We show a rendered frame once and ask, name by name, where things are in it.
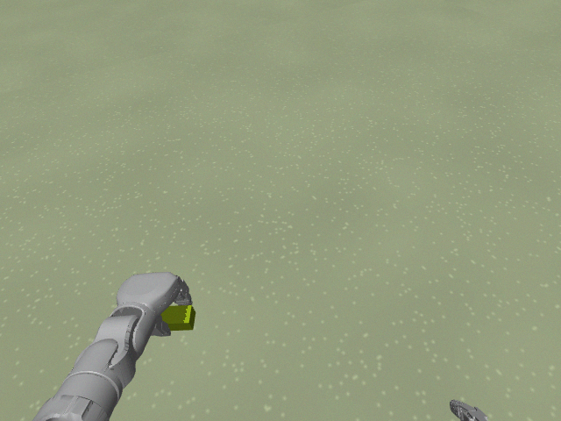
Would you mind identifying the left robot hand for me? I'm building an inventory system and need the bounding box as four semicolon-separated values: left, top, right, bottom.
117;272;192;337

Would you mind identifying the left robot arm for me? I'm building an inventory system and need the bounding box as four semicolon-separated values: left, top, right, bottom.
32;302;156;421

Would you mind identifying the right robot hand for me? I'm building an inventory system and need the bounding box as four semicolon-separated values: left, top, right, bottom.
450;400;488;421

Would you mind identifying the small box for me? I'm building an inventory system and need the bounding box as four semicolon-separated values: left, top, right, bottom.
160;305;195;331

